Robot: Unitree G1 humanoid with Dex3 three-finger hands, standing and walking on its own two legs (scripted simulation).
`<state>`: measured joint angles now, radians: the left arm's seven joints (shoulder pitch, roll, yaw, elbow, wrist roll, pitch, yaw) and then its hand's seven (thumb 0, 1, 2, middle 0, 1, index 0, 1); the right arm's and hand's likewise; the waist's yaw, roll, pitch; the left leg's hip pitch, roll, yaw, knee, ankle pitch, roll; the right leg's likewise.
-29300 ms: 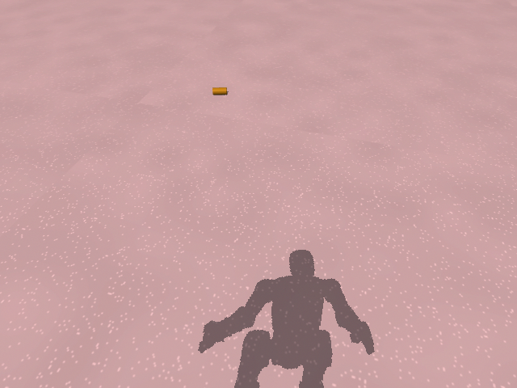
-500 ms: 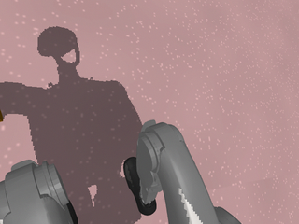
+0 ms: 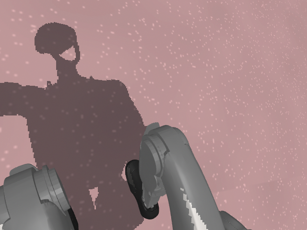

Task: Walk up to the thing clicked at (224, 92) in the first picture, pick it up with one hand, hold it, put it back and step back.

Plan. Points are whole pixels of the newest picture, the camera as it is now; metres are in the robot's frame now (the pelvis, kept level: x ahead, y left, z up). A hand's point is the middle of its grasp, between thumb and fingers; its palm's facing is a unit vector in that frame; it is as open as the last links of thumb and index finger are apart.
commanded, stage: open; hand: left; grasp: from above
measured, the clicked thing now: out of the picture +0.47 +0.31 -0.27
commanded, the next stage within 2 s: withdraw in 0.24 s
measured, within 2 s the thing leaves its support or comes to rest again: neither
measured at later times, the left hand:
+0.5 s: hand out of the picture +0.44 +0.31 -0.23, palm faces -0.42 -0.14 -0.90, open 13.0 cm
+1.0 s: hand out of the picture +0.42 +0.32 -0.04, palm faces -0.48 -0.11 -0.87, open 13.2 cm
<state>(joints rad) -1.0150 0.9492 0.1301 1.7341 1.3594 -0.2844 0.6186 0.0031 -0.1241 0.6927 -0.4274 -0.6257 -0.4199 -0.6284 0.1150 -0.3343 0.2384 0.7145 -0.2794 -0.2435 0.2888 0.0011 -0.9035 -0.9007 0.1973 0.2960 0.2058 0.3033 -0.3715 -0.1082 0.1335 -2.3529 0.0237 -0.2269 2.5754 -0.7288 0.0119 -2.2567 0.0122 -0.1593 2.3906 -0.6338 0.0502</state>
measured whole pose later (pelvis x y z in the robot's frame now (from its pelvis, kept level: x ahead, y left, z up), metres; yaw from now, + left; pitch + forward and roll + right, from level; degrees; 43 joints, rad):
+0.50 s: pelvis +0.00 +0.00 +0.00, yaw +0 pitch +28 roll -13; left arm -1.00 0.94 0.16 1.68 1.36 -0.27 0.62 0.00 -0.32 0.86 -0.23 -0.85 -0.24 -0.84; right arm 0.14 -0.34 0.22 0.71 -0.28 -0.25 0.29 0.00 -0.91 -0.90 0.20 0.30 0.21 0.30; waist -0.37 -0.10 0.12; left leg -2.36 0.02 -0.23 2.58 -0.73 0.01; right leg -2.26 0.01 -0.16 2.39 -0.63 0.05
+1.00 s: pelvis -0.01 -0.01 +0.08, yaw +8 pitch +33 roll -6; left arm -0.93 0.65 0.00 1.33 1.15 -0.12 0.20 0.00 -0.36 0.90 -0.23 -0.86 -0.22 -0.87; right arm 0.15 -0.31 0.03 0.68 -0.08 -0.05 0.19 0.00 -0.92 -0.91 0.20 0.30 0.21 0.30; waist -0.21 0.04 -0.11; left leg -2.18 0.02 -0.09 2.26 -0.66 0.01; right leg -2.14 -0.02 -0.06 2.18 -0.62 0.02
